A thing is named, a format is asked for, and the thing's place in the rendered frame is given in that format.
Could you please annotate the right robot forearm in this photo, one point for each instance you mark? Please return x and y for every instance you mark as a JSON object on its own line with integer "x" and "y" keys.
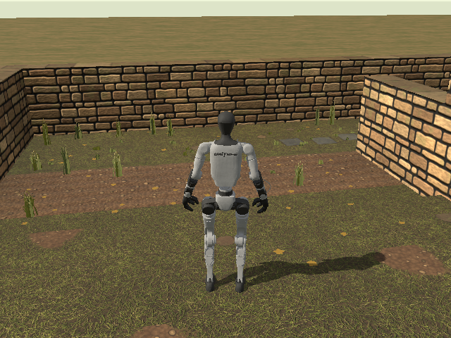
{"x": 259, "y": 184}

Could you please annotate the right robot hand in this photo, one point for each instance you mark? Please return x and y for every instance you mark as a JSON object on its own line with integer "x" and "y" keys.
{"x": 260, "y": 203}

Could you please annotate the robot left upper arm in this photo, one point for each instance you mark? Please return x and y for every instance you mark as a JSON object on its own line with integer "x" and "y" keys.
{"x": 204, "y": 148}

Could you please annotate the left robot forearm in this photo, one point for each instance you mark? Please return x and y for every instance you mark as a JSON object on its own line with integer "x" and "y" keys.
{"x": 190, "y": 186}

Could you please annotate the left robot hand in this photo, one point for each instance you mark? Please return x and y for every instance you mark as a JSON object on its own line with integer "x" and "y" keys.
{"x": 190, "y": 200}

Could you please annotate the robot right upper arm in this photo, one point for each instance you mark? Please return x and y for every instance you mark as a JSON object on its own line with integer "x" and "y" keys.
{"x": 248, "y": 149}

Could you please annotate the left robot thigh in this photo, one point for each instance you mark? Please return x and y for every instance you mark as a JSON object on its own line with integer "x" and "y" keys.
{"x": 209, "y": 214}

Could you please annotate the right robot shin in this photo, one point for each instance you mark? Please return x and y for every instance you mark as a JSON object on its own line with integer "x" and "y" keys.
{"x": 240, "y": 259}

